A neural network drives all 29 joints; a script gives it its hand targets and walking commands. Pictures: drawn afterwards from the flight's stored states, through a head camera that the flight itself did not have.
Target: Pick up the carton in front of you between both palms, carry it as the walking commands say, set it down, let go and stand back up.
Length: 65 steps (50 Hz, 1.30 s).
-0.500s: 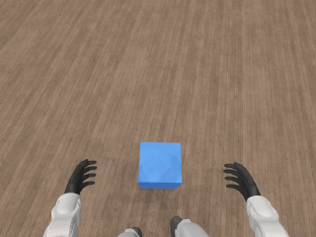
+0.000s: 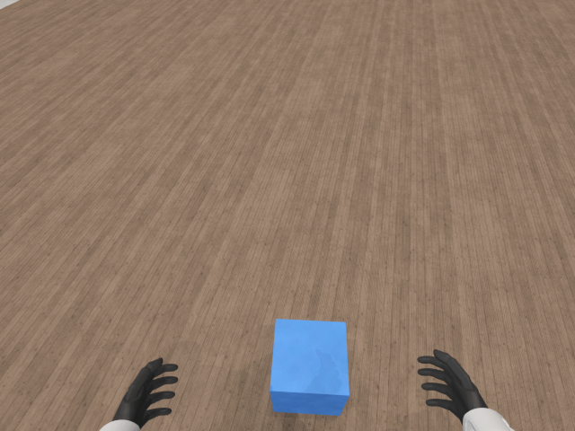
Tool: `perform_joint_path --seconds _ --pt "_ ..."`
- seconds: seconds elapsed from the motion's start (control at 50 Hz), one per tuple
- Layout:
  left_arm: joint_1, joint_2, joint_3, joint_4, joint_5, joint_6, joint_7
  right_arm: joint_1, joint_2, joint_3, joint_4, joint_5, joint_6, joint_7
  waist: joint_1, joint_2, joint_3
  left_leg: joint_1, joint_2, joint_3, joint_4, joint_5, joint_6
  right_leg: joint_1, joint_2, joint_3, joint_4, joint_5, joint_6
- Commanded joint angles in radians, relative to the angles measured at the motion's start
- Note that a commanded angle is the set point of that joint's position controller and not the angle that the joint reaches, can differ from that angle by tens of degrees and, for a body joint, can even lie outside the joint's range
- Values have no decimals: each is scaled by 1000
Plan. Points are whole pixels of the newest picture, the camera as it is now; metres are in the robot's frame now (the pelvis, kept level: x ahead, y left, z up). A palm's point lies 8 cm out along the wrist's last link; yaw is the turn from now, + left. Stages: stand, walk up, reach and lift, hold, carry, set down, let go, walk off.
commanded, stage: let go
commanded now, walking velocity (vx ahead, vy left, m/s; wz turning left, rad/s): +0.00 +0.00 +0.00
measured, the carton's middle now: (308, 368) +0.40 -0.04 -0.65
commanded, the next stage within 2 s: stand in 0.14 s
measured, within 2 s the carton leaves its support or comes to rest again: neither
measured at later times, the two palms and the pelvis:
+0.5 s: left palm out of the picture +0.13 +0.28 -0.08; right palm (513, 430) +0.14 -0.30 -0.09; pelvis +0.01 -0.01 +0.00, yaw +1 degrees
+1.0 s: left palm out of the picture +0.11 +0.28 -0.09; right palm out of the picture +0.12 -0.31 -0.10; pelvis +0.00 -0.02 +0.00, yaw +1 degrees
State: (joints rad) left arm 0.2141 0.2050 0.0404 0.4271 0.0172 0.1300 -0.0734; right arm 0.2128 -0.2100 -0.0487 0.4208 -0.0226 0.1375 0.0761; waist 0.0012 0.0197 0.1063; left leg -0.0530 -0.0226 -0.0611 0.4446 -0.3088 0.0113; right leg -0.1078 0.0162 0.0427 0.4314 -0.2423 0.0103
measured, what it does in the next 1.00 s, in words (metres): stands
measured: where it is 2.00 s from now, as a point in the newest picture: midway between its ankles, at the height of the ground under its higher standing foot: outside the picture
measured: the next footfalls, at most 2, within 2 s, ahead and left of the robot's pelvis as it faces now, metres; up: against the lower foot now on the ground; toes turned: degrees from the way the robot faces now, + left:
none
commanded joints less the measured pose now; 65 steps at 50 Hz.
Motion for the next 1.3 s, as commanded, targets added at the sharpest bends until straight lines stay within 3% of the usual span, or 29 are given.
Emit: perform_joint_path --seconds 0.0,0.02,0.04,0.06,0.12,0.14,0.16,0.22,0.36,0.62,1.28 --pt "-41 87 31 -97 7 -8 2 -23 -100 -33 -97 1 -8 -2 -5 0 -54 -140 -6 37 -97 224 -29 135 40 -45 -22 217 -1" --pt "-40 87 32 -97 8 -7 3 -25 -99 -31 -100 3 -8 -2 -3 2 -57 -138 -7 37 -94 231 -29 138 39 -44 -21 225 -1" --pt "15 93 35 -36 -9 -38 22 -55 -129 -36 -159 -17 42 -30 6 -22 -113 -88 -13 39 -55 318 -32 120 65 -54 7 221 14" --pt "0 91 28 -57 -7 -44 32 -26 -123 -29 -144 -13 55 -41 7 0 -105 -88 -17 37 -45 338 -36 106 64 -52 12 222 10" --pt "-28 94 20 -71 -11 -48 39 -27 -108 -12 -146 -4 68 -55 -3 3 -99 -99 -20 36 -43 319 -30 70 60 -42 16 226 11" --pt "-28 230 56 75 21 -70 77 -58 -210 -41 6 -7 -7 -92 17 30 -65 -206 38 20 5 211 -45 -58 -41 -9 15 204 13" --pt "-15 237 57 84 33 -82 92 -30 -200 -42 17 -12 -41 -103 6 17 -84 -172 39 8 8 165 -44 -74 -52 11 12 173 7" --pt "-48 209 44 123 31 -106 95 -39 -193 -33 76 -23 -91 -99 0 5 -103 -168 55 -26 -7 47 -27 -129 -56 33 -4 21 -4" --pt "-53 238 38 207 26 -132 92 -46 -235 -28 168 -20 -128 -96 1 -18 -163 -129 75 -44 6 235 -18 -78 -71 44 21 201 -20" --pt "-61 283 29 314 16 -142 99 -28 -275 -10 277 -13 -144 -104 5 -21 -151 -104 87 -59 -14 311 -13 -28 -91 56 2 289 -29" --pt "-115 326 10 506 6 -148 87 -56 -322 15 449 -5 -160 -101 12 -14 -100 -108 110 -84 -122 196 1 -8 -110 81 -95 159 -36"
